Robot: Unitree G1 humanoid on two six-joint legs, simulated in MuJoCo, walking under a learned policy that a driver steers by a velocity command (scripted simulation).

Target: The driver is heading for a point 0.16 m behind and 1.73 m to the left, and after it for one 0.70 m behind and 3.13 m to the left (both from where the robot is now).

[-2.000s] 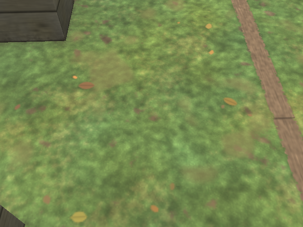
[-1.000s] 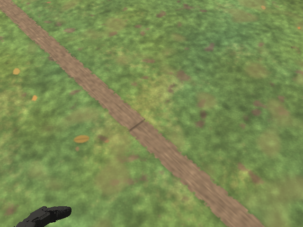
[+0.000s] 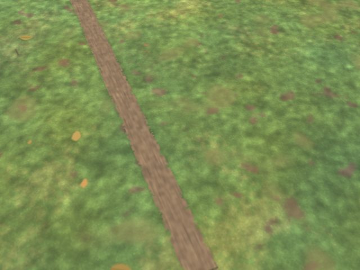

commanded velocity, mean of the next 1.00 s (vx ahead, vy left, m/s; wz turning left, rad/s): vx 0.45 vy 0.00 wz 0.59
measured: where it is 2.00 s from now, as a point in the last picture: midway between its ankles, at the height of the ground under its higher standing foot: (52, 183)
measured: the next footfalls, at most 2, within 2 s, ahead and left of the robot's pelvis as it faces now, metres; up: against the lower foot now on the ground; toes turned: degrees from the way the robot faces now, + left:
right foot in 0.04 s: +0.10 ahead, -0.14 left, +0.00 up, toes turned +7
left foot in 0.52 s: +0.33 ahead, +0.19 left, +0.00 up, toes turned +21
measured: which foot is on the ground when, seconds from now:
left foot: down 0.00-0.04, up 0.06-0.50, down 0.52-1.00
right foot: up 0.00-0.02, down 0.04-0.54, up 0.56-0.98, down 1.00-1.00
